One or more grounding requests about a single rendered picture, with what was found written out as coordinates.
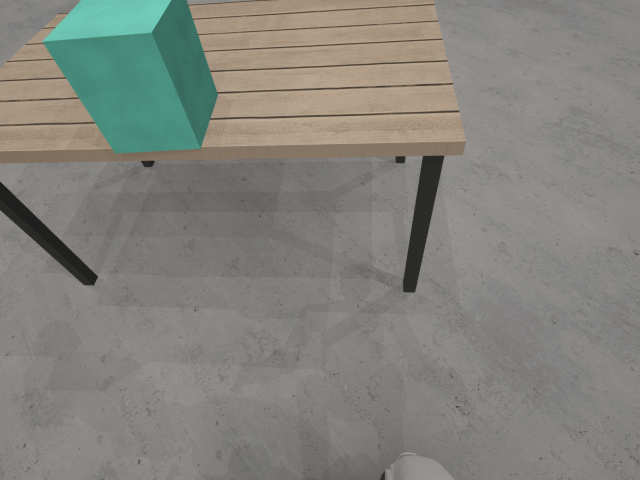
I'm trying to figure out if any table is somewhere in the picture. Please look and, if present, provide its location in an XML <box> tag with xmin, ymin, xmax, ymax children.
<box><xmin>0</xmin><ymin>0</ymin><xmax>466</xmax><ymax>293</ymax></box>

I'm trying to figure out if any carton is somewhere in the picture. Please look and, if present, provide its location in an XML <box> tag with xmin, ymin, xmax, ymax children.
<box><xmin>42</xmin><ymin>0</ymin><xmax>218</xmax><ymax>154</ymax></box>

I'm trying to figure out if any right robot shin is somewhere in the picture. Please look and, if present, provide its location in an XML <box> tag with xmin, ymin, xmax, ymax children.
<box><xmin>393</xmin><ymin>453</ymin><xmax>417</xmax><ymax>465</ymax></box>

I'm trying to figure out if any robot right thigh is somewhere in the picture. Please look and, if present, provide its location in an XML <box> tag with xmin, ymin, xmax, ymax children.
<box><xmin>385</xmin><ymin>456</ymin><xmax>455</xmax><ymax>480</ymax></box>

